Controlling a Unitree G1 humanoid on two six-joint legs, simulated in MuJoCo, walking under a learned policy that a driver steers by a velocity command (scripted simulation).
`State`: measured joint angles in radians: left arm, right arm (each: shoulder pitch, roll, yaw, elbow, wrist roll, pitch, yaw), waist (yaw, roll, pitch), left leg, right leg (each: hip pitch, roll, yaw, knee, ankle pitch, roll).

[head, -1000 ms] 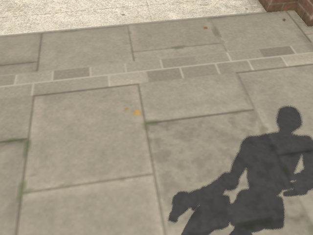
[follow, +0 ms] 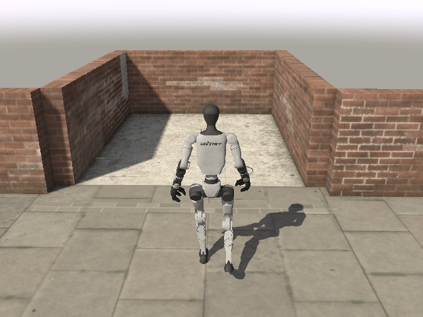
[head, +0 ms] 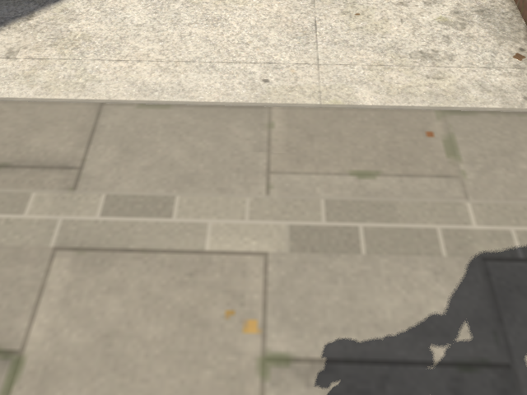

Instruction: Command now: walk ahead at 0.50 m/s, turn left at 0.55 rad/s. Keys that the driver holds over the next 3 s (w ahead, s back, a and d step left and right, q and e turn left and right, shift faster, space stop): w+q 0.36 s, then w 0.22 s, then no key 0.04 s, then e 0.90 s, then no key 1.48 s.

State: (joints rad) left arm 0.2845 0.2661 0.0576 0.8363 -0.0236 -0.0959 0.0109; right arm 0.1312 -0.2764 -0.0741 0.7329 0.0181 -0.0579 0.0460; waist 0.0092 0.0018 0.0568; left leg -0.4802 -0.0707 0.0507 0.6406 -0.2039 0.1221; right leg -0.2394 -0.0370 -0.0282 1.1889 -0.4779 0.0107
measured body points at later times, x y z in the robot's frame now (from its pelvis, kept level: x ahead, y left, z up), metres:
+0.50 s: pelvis +0.29 -0.03 +0.01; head +0.31 -0.03 +0.46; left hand +0.39 +0.27 -0.07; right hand +0.43 -0.28 -0.11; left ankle +0.13 +0.06 -0.64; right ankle +0.38 -0.11 -0.72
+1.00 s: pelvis +0.45 +0.05 +0.02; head +0.48 +0.07 +0.46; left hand +0.47 +0.35 -0.11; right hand +0.69 -0.15 -0.06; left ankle +0.51 +0.18 -0.72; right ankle +0.43 -0.09 -0.64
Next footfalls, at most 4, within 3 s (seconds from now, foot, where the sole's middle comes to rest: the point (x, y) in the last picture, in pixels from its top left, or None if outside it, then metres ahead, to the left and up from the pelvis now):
0.40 right None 0.42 -0.10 -0.75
0.84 left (202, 347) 0.55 0.19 -0.75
1.24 right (308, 356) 0.53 -0.08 -0.75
1.72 left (219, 346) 0.55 0.15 -0.75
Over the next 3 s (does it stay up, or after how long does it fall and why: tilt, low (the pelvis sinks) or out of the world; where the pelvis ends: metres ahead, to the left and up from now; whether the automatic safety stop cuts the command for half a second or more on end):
stays up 0.47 0.01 0.02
